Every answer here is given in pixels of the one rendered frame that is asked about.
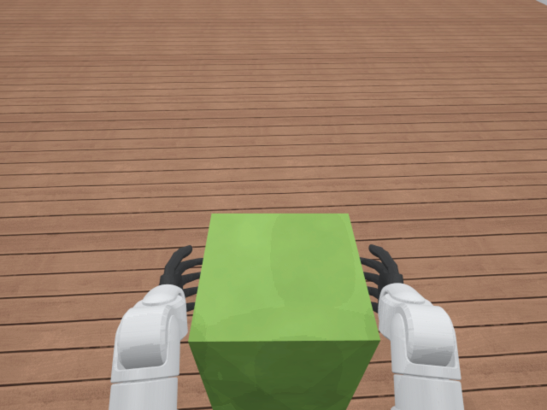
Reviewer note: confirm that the carton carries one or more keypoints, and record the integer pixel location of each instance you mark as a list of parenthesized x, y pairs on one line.
[(282, 319)]

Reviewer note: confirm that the robot right hand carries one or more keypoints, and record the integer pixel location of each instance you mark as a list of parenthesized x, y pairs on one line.
[(387, 269)]

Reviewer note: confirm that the robot left hand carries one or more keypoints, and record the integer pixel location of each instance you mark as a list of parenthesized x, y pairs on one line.
[(174, 269)]

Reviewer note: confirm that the robot right forearm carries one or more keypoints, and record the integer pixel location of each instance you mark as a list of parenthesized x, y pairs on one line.
[(423, 349)]

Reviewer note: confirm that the robot left forearm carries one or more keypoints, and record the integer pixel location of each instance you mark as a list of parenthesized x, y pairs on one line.
[(146, 352)]

